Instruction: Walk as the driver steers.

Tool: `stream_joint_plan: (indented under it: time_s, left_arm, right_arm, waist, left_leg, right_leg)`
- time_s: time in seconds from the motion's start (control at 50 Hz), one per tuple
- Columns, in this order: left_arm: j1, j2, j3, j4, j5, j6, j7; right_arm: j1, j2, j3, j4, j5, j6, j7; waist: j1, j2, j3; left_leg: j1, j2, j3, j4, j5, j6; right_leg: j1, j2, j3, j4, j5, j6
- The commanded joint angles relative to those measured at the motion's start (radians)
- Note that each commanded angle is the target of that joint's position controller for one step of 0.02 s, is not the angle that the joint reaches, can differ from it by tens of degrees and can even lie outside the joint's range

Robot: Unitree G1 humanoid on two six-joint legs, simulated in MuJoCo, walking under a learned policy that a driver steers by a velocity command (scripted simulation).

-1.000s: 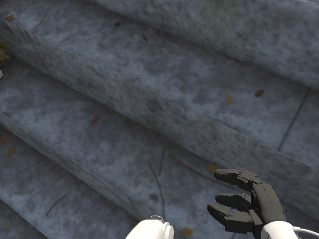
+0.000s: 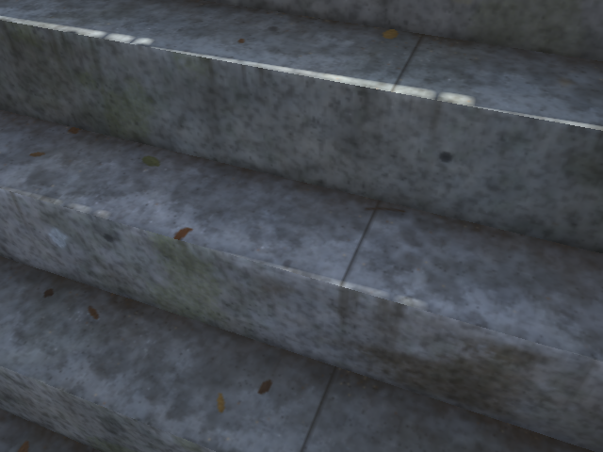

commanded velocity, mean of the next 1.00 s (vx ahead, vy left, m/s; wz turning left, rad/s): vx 0.50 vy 0.00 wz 0.20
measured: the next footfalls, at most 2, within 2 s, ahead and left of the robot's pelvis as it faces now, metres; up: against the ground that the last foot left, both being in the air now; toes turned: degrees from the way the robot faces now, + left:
left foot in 0.04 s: +0.01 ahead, +0.03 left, -0.25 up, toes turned +6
right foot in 0.72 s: +0.12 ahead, -0.25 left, -0.03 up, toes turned +9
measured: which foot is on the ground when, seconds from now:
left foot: up 0.00-0.02, down 0.04-0.70, up 0.72-1.00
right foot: up 0.00-0.70, down 0.72-1.00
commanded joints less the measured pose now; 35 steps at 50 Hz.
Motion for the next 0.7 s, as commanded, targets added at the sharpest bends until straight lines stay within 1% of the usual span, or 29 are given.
stream_joint_plan:
  time_s: [0.02, 0.04, 0.06, 0.08, 0.1, 0.12, 0.14, 0.16, 0.18, 0.2, 0.22, 0.26, 0.34, 0.38, 0.4, 0.42, 0.46, 0.48, 0.5, 0.52, 0.54, 0.56, 0.58, 0.6, 0.62, 0.64, 0.66, 0.68, 0.7]
  left_arm:
    - [0.111, -0.199, -0.046, -0.115, -0.050, -0.004, 0.028]
    - [-0.060, -0.269, -0.073, -0.240, -0.083, -0.003, 0.008]
    - [-0.070, -0.314, -0.114, -0.316, -0.053, -0.035, 0.001]
    - [-0.027, -0.211, -0.113, -0.309, 0.012, -0.049, -0.007]
    - [-0.077, -0.132, -0.099, -0.314, 0.038, -0.041, -0.012]
    - [-0.143, 0.010, -0.053, -0.324, 0.027, -0.022, -0.019]
    - [-0.242, 0.101, -0.022, -0.320, 0.032, -0.004, -0.033]
    - [-0.306, 0.092, -0.018, -0.327, 0.027, 0.017, -0.048]
    - [-0.310, 0.059, -0.023, -0.308, 0.015, 0.029, -0.057]
    - [-0.287, 0.006, -0.032, -0.286, 0.004, 0.040, -0.062]
    - [-0.252, -0.054, -0.049, -0.277, -0.007, 0.048, -0.058]
    - [-0.210, -0.111, -0.066, -0.268, -0.017, 0.046, -0.054]
    - [-0.202, -0.137, -0.075, -0.268, -0.017, 0.031, -0.063]
    - [-0.225, -0.142, -0.084, -0.282, -0.023, 0.034, -0.069]
    - [-0.277, -0.143, -0.089, -0.301, -0.031, 0.036, -0.072]
    - [-0.299, -0.142, -0.092, -0.318, -0.035, 0.039, -0.076]
    - [-0.275, -0.129, -0.089, -0.316, -0.040, 0.048, -0.072]
    - [-0.295, -0.138, -0.093, -0.331, -0.037, 0.049, -0.069]
    - [-0.230, 0.076, -0.107, -0.316, -0.054, 0.081, -0.173]
    - [-0.182, 0.107, -0.087, -0.258, -0.003, 0.114, -0.192]
    - [-0.145, 0.108, -0.085, -0.226, 0.008, 0.124, -0.196]
    - [-0.134, 0.099, -0.087, -0.209, 0.012, 0.132, -0.214]
    - [-0.121, 0.089, -0.083, -0.207, 0.002, 0.123, -0.210]
    - [-0.100, 0.096, -0.080, -0.199, -0.001, 0.119, -0.208]
    - [-0.092, 0.099, -0.082, -0.183, -0.007, 0.117, -0.204]
    - [-0.145, 0.128, -0.074, -0.159, -0.046, 0.109, -0.187]
    - [-0.069, 0.127, -0.067, -0.149, -0.030, 0.127, -0.187]
    - [0.037, 0.141, -0.056, -0.118, 0.001, 0.144, -0.191]
    - [0.145, 0.149, -0.056, -0.075, 0.035, 0.144, -0.207]
  right_arm:
    - [-0.026, 0.063, 0.049, 0.093, -0.007, -0.006, -0.030]
    - [-0.008, 0.041, 0.057, 0.081, -0.088, -0.018, -0.026]
    - [0.128, -0.024, 0.040, 0.104, -0.114, -0.051, -0.004]
    - [0.181, -0.100, -0.006, 0.103, -0.077, -0.078, 0.015]
    - [0.149, -0.156, -0.042, 0.073, -0.028, -0.090, -0.011]
    - [0.001, -0.178, -0.060, 0.031, -0.018, -0.113, -0.055]
    - [0.015, -0.112, -0.045, 0.050, -0.006, -0.120, -0.072]
    - [0.063, -0.084, -0.037, 0.072, -0.004, -0.123, -0.072]
    - [0.079, -0.062, -0.030, 0.085, -0.010, -0.122, -0.067]
    - [0.114, -0.046, -0.029, 0.108, -0.009, -0.117, -0.068]
    - [0.168, -0.045, -0.035, 0.141, -0.012, -0.109, -0.069]
    - [0.223, -0.048, -0.044, 0.177, -0.017, -0.106, -0.063]
    - [0.256, -0.024, -0.044, 0.194, -0.019, -0.102, -0.056]
    - [0.250, -0.028, -0.046, 0.192, -0.012, -0.095, -0.056]
    - [0.243, -0.026, -0.042, 0.188, -0.008, -0.088, -0.063]
    - [0.236, -0.030, -0.043, 0.193, -0.013, -0.087, -0.063]
    - [0.240, -0.036, -0.045, 0.200, -0.015, -0.086, -0.068]
    - [0.266, -0.046, -0.051, 0.212, -0.006, -0.085, -0.083]
    - [0.155, -0.091, 0.009, 0.243, -0.152, -0.049, 0.075]
    - [0.057, -0.100, 0.012, 0.225, -0.135, -0.019, 0.142]
    - [0.041, -0.098, 0.033, 0.219, -0.113, -0.011, 0.162]
    - [0.039, -0.148, 0.028, 0.259, -0.068, -0.002, 0.182]
    - [0.069, -0.211, 0.018, 0.260, -0.062, -0.012, 0.176]
    - [0.094, -0.251, 0.006, 0.265, -0.056, -0.027, 0.165]
    - [0.110, -0.293, -0.015, 0.265, -0.045, -0.034, 0.153]
    - [0.276, -0.240, 0.006, 0.301, -0.089, -0.042, 0.154]
    - [0.213, -0.274, -0.008, 0.309, -0.076, -0.031, 0.149]
    - [0.073, -0.304, -0.025, 0.281, -0.067, -0.011, 0.152]
    - [-0.014, -0.291, -0.044, 0.264, -0.064, 0.017, 0.153]
  waist:
    - [0.175, 0.008, -0.065]
    - [0.194, -0.113, -0.041]
    - [0.227, -0.177, 0.043]
    - [0.198, -0.166, 0.031]
    - [0.173, -0.037, 0.025]
    - [0.170, 0.059, 0.063]
    - [0.114, -0.084, 0.139]
    - [0.076, -0.142, 0.216]
    - [0.061, -0.191, 0.258]
    - [0.052, -0.190, 0.255]
    - [0.044, -0.156, 0.226]
    - [0.038, -0.073, 0.197]
    - [0.038, -0.031, 0.136]
    - [0.034, -0.006, 0.120]
    - [0.033, 0.000, 0.127]
    - [0.034, 0.027, 0.123]
    - [0.047, 0.049, 0.118]
    - [0.040, 0.083, 0.128]
    - [0.111, 0.044, 0.072]
    - [0.154, 0.052, 0.079]
    - [0.175, 0.093, 0.013]
    - [0.218, 0.130, -0.069]
    - [0.251, 0.156, -0.174]
    - [0.257, 0.184, -0.257]
    - [0.237, 0.258, -0.309]
    - [0.146, 0.218, -0.371]
    - [0.217, 0.266, -0.374]
    - [0.282, 0.255, -0.340]
    - [0.322, 0.114, -0.303]
  left_leg:
    - [0.195, 0.105, -0.147, -0.412, 0.229, -0.058]
    - [0.208, 0.128, -0.252, -0.254, 0.248, -0.070]
    - [0.285, 0.188, -0.328, -0.155, 0.521, -0.171]
    - [0.381, 0.240, -0.405, -0.198, 0.322, -0.196]
    - [0.376, 0.335, -0.619, -0.381, -0.128, -0.116]
    - [0.315, 0.473, -0.906, -0.584, -0.669, -0.037]
    - [0.294, 0.471, -0.937, -0.645, -0.804, -0.007]
    - [0.249, 0.442, -0.896, -0.651, -0.778, 0.001]
    - [0.196, 0.365, -0.766, -0.606, -0.732, 0.004]
    - [0.139, 0.312, -0.679, -0.578, -0.728, 0.017]
    - [0.146, 0.290, -0.645, -0.571, -0.730, 0.020]
    - [0.234, 0.269, -0.586, -0.544, -0.727, 0.031]
    - [0.340, 0.261, -0.511, -0.516, -0.711, 0.049]
    - [0.335, 0.244, -0.465, -0.534, -0.703, 0.046]
    - [0.304, 0.242, -0.453, -0.573, -0.685, 0.050]
    - [0.278, 0.241, -0.437, -0.615, -0.668, 0.059]
    - [0.306, 0.248, -0.413, -0.642, -0.623, 0.076]
    - [0.357, 0.282, -0.436, -0.676, -0.528, 0.090]
    - [0.188, 0.342, -0.427, -0.662, -0.340, 0.148]
    - [0.049, 0.390, -0.394, -0.759, -0.242, 0.223]
    - [-0.003, 0.395, -0.356, -0.778, -0.127, 0.227]
    - [0.022, 0.360, -0.297, -0.765, 0.306, 0.288]
    - [0.132, 0.344, -0.251, -0.641, 0.922, 0.311]
    - [0.303, 0.354, -0.252, -0.531, 1.332, 0.332]
    - [0.446, 0.354, -0.263, -0.428, 1.514, 0.327]
    - [0.306, 0.315, -0.277, -0.376, 1.567, 0.290]
    - [0.271, 0.295, -0.271, -0.375, 1.458, 0.302]
    - [0.200, 0.275, -0.273, -0.357, 1.273, 0.311]
    - [0.060, 0.216, -0.286, -0.173, 0.892, 0.290]
  right_leg:
    - [-0.117, 0.227, 0.125, 0.991, 0.115, -0.049]
    - [-0.271, 0.218, 0.166, 1.190, 0.190, -0.039]
    - [-0.504, 0.174, 0.182, 1.171, 0.337, -0.043]
    - [-0.598, 0.122, 0.119, 1.054, 0.409, -0.021]
    - [-0.654, 0.063, 0.117, 1.041, 0.472, 0.010]
    - [-0.674, -0.031, 0.251, 1.011, 0.599, 0.054]
    - [-0.692, -0.043, 0.269, 0.971, 0.640, 0.075]
    - [-0.667, -0.071, 0.229, 0.885, 0.650, 0.075]
    - [-0.606, -0.086, 0.160, 0.784, 0.659, 0.071]
    - [-0.539, -0.097, 0.085, 0.763, 0.655, 0.062]
    - [-0.517, -0.101, 0.067, 0.824, 0.603, 0.048]
    - [-0.561, -0.116, 0.043, 0.876, 0.539, 0.018]
    - [-0.625, -0.134, 0.011, 0.916, 0.482, -0.009]
    - [-0.627, -0.141, -0.034, 0.876, 0.462, 0.000]
    - [-0.598, -0.144, -0.048, 0.796, 0.464, 0.000]
    - [-0.558, -0.137, -0.068, 0.758, 0.456, -0.006]
    - [-0.539, -0.142, -0.059, 0.720, 0.427, -0.009]
    - [-0.565, -0.156, 0.007, 0.722, 0.322, -0.031]
    - [-0.632, -0.112, 0.127, 0.420, 0.081, -0.161]
    - [-0.449, -0.090, 0.037, 0.310, 0.075, -0.176]
    - [-0.318, -0.071, 0.031, 0.272, 0.116, -0.158]
    - [-0.162, -0.006, -0.069, 0.248, 0.164, -0.135]
    - [-0.054, 0.061, -0.129, 0.194, 0.211, -0.088]
    - [0.004, 0.118, -0.151, 0.007, 0.141, -0.038]
    - [0.038, 0.159, -0.174, -0.202, 0.049, -0.004]
    - [0.222, 0.151, -0.146, -0.231, 0.095, -0.036]
    - [0.240, 0.175, -0.160, -0.283, 0.074, -0.010]
    - [0.260, 0.173, -0.139, -0.334, 0.078, -0.001]
    - [0.333, 0.137, -0.019, -0.478, 0.036, -0.034]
